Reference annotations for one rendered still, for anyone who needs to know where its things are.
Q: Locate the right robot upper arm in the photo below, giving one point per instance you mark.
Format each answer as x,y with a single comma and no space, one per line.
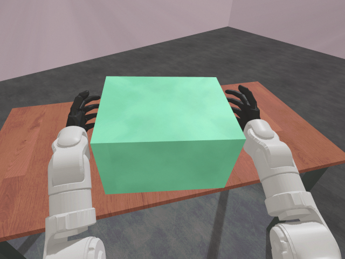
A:
302,240

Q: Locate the right robot hand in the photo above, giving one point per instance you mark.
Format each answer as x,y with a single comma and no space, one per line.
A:
247,103

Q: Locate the left robot upper arm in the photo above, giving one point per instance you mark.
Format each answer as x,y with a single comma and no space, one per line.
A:
83,248

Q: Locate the table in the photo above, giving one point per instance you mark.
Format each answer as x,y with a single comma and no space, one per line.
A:
26,149

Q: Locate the right robot forearm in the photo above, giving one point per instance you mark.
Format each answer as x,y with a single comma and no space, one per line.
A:
285,194

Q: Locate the left robot forearm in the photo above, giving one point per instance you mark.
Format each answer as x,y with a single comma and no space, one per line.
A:
69,187

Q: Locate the carton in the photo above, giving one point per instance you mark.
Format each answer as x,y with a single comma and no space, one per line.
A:
155,134

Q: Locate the left robot hand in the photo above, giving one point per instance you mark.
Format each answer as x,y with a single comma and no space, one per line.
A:
78,110

